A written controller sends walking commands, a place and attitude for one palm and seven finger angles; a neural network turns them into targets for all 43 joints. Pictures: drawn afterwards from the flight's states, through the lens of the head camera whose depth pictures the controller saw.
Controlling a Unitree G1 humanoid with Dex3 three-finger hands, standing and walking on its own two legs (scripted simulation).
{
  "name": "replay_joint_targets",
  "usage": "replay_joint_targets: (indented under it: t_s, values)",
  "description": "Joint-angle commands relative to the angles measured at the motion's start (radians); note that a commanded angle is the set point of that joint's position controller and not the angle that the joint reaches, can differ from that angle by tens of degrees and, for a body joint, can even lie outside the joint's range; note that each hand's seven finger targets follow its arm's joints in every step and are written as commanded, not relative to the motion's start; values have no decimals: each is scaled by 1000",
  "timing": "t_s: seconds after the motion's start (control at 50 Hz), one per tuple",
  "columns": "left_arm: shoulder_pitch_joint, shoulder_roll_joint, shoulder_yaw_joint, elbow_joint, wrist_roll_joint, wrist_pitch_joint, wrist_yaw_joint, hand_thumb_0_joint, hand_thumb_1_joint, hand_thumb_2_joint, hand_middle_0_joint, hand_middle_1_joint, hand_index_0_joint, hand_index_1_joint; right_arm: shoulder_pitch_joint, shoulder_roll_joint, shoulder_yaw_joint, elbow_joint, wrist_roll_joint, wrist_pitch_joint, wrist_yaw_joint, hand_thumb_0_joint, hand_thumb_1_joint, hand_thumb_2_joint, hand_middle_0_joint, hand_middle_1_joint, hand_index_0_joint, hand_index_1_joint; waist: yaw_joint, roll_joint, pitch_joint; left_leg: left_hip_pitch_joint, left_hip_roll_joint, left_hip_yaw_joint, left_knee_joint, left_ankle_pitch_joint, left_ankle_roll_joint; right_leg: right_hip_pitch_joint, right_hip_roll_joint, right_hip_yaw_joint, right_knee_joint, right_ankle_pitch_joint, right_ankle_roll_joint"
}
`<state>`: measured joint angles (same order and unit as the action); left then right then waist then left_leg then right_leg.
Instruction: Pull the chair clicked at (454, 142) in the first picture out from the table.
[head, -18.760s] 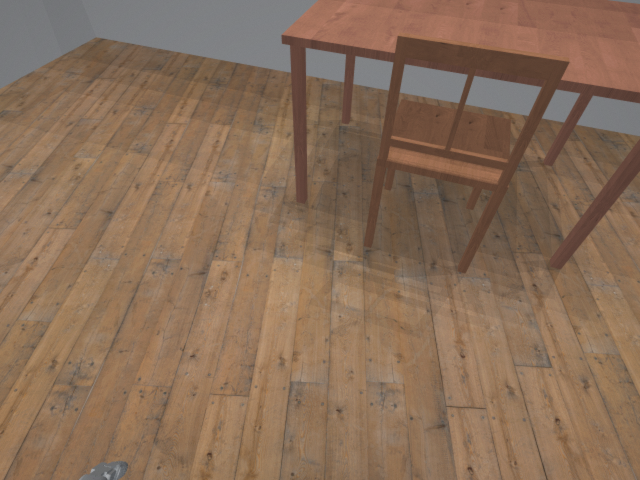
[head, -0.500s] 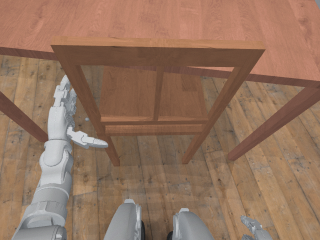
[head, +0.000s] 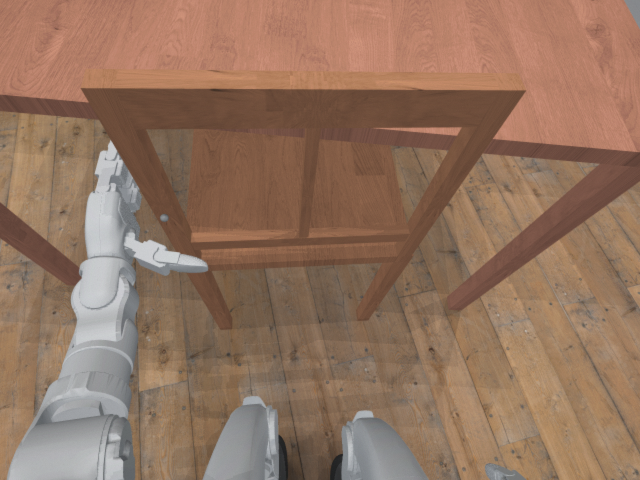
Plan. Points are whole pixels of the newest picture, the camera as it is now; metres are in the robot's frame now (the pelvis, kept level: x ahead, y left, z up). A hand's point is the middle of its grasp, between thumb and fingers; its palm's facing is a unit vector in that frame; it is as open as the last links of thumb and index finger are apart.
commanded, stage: push the fingers through the gap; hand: left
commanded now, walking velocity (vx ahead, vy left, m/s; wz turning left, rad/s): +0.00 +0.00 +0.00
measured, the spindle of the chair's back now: (307, 188) +0.48 +0.02 +0.01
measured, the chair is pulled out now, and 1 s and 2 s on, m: -0.08 -0.07 -0.04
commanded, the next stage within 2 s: hook a spindle and tug to test in 0.16 s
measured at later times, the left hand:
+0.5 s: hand (168, 216) +0.43 +0.19 +0.02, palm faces +0.11 -0.99 -0.03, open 16.3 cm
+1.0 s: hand (172, 213) +0.43 +0.19 +0.02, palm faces +0.11 -0.99 -0.03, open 8.2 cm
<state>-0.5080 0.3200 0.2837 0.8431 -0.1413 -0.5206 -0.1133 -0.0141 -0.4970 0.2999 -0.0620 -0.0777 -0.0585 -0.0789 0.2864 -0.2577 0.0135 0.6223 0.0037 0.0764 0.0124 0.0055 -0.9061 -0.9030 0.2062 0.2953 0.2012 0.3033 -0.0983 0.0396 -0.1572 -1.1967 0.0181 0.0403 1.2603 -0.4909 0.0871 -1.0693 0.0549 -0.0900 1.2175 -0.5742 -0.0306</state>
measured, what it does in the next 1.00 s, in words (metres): stands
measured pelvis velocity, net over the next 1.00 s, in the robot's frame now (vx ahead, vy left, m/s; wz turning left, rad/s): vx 0.01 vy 0.00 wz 0.00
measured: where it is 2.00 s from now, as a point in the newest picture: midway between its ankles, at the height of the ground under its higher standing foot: outside the picture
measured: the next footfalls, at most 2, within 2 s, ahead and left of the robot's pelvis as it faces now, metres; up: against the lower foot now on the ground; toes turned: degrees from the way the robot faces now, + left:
none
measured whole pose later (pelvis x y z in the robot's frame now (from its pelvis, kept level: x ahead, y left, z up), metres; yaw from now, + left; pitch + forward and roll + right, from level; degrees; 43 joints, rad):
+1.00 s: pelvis +0.01 +0.00 +0.00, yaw +0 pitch +25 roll -5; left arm -0.51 0.30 0.25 0.83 -0.13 -0.52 -0.06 -0.01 0.26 0.63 -0.43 -1.34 -0.42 -1.37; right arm 0.26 -0.25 0.01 0.62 0.00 0.10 0.02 0.00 -0.91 -0.90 0.21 0.30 0.20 0.30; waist -0.10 0.04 -0.16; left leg -1.19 0.02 0.03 1.25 -0.50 0.08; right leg -1.06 0.06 -0.09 1.21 -0.58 -0.03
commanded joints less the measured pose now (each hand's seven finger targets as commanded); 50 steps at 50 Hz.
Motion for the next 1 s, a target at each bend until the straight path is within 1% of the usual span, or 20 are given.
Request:
replay_joint_targets:
  t_s: [0.0, 0.06, 0.08, 0.1, 0.14, 0.16, 0.24, 0.3, 0.34, 0.42, 0.5, 0.52, 0.54, 0.56, 0.6, 0.66, 0.74, 0.84, 0.94, 0.98]
  values:
    - [-321, 153, 9, -240, -13, -87, 4, 0, -500, 300, -60, -80, -60, -80, 70, -170, -71, -84, -4, -28, -8, 0, -900, -900, 200, 300, 200, 300, -8, 86, -455, 546, 21, -153, -159, 320, -73, 20, -10, 38, -154, 244, -4]
    - [-356, 137, -16, -230, 0, -95, 14, 0, -500, 300, -60, -80, -60, -80, 72, -171, -71, -73, -7, -28, -8, 0, -900, -900, 200, 300, 200, 300, -23, 104, -445, 575, 27, -172, -160, 321, -81, -29, -11, 31, -145, 230, -5]
    - [-346, 137, -8, -199, 2, -92, 19, 0, -500, 300, -60, -80, -60, -80, 76, -173, -73, -69, -8, -26, -9, 0, -900, -900, 200, 300, 200, 300, -23, 70, -435, 562, 26, -175, -160, 308, -78, -26, -11, 30, -148, 225, -4]
    - [-370, 151, -3, -206, 5, -96, 24, 0, -500, 300, -60, -80, -60, -80, 73, -176, -72, -67, -10, -26, -11, 0, -900, -900, 200, 300, 200, 300, -25, 79, -439, 557, 26, -175, -159, 302, -79, -27, -12, 32, -144, 223, -4]
    - [-370, 155, 6, -198, 6, -95, 27, 0, -500, 300, -60, -80, -60, -80, 71, -174, -71, -68, -11, -24, -10, 0, -900, -900, 200, 300, 200, 300, -20, 83, -459, 554, 21, -165, -151, 314, -75, -11, -12, 35, -145, 235, -4]
    - [-349, 188, 38, -179, 9, -94, 31, 0, -500, 300, -60, -80, -60, -80, 74, -177, -71, -68, -12, -21, -11, 0, -900, -900, 200, 300, 200, 300, -9, 60, -461, 541, 20, -167, -152, 317, -76, 6, -11, 34, -141, 237, -5]
    - [-315, 176, 27, -174, 10, -90, 24, 0, -500, 300, -60, -80, -60, -80, 62, -170, -67, -85, -9, -12, -8, 0, -900, -900, 200, 300, 200, 300, -2, 72, -459, 534, 18, -153, -153, 325, -75, 25, -10, 38, -146, 249, -5]
    - [-361, 156, 5, -147, 8, -83, 18, 0, -500, 300, -113, -244, -113, -244, 59, -170, -64, -83, -7, -8, -11, 0, -900, -900, 200, 300, 200, 300, -24, 48, -418, 497, 16, -151, -149, 276, -66, 10, -11, 41, -155, 225, -1]
    - [-361, 169, 21, -153, 4, -89, 16, 0, -500, 300, -148, -354, -148, -354, 60, -170, -63, -87, -8, -10, -12, 0, -900, -900, 200, 300, 200, 300, -12, 63, -441, 506, 13, -150, -147, 280, -66, 20, -11, 43, -151, 225, -3]
    - [-391, 141, -8, -170, 1, -95, 14, 0, -500, 300, -218, -573, -218, -573, 60, -168, -66, -80, -9, -12, -13, 0, -900, -900, 200, 300, 200, 300, -28, 75, -453, 534, 16, -157, -141, 302, -67, 0, -11, 41, -150, 236, -4]
    - [-351, 171, 15, -166, 3, -87, 14, 0, -500, 300, -289, -792, -289, -792, 59, -170, -65, -84, -8, -5, -13, 0, -900, -900, 200, 300, 200, 300, -14, 63, -470, 514, 13, -145, -138, 321, -66, 35, -11, 47, -149, 263, -1]
    - [-376, 146, -8, -180, 1, -87, 11, 0, -500, 300, -306, -847, -306, -847, 61, -165, -65, -81, -8, -6, -12, 0, -900, -900, 200, 300, 200, 300, -26, 71, -471, 528, 14, -148, -137, 336, -64, 30, -11, 42, -147, 272, -2]
    - [-360, 160, 10, -182, -1, -85, 14, 0, -500, 300, -324, -902, -324, -902, 60, -166, -67, -82, -7, -5, -12, 0, -900, -900, 200, 300, 200, 300, -14, 73, -475, 527, 14, -144, -138, 331, -66, 35, -10, 46, -150, 270, -1]
    - [-344, 177, 22, -184, -1, -85, 17, 0, -444, 324, -342, -957, -342, -957, 59, -168, -65, -84, -7, -3, -13, 0, -900, -900, 200, 300, 200, 300, -8, 71, -470, 522, 15, -145, -142, 332, -67, 44, -10, 45, -151, 270, -3]
    - [-344, 141, -7, -207, -2, -85, 18, 0, -332, 372, -377, -1066, -377, -1066, 57, -163, -66, -85, -7, -4, -11, 0, -900, -900, 200, 300, 200, 300, -12, 90, -476, 544, 16, -146, -144, 345, -70, 34, -10, 42, -152, 273, -3]
    - [-325, 166, 20, -188, -4, -81, 26, 0, -164, 444, -430, -1231, -430, -1231, 59, -165, -67, -82, -6, -4, -13, 0, -900, -900, 200, 300, 200, 300, -15, 35, -457, 495, 13, -137, -137, 329, -62, 60, -9, 48, -155, 283, 2]
    - [-322, 124, -23, -230, 2, -93, 23, 0, 60, 540, -500, -1450, -500, -1450, 58, -160, -70, -84, -7, -8, -8, 0, -900, -900, 200, 300, 200, 300, -11, 96, -479, 564, 18, -146, -147, 367, -73, 31, -9, 39, -150, 285, -5]
    - [-314, 109, -38, -220, 8, -90, 30, 0, 340, 660, -500, -1450, -500, -1450, 61, -163, -73, -80, -6, -6, -4, 0, -900, -900, 200, 300, 200, 300, -21, 74, -461, 557, 20, -149, -147, 363, -70, 22, -7, 39, -154, 284, -3]
    - [-272, 146, -4, -234, 8, -89, 31, 0, 620, 780, -500, -1450, -500, -1450, 62, -163, -72, -86, -8, -2, -3, 0, -900, -900, 200, 300, 200, 300, -1, 80, -486, 562, 18, -143, -146, 408, -74, 58, -7, 41, -148, 323, -5]
    - [-273, 113, -29, -251, -1, -85, 30, 0, 732, 828, -500, -1450, -500, -1450, 55, -160, -72, -90, -6, 0, -2, 0, -900, -900, 200, 300, 200, 300, -7, 92, -481, 575, 21, -145, -150, 411, -77, 45, -8, 37, -151, 319, -4]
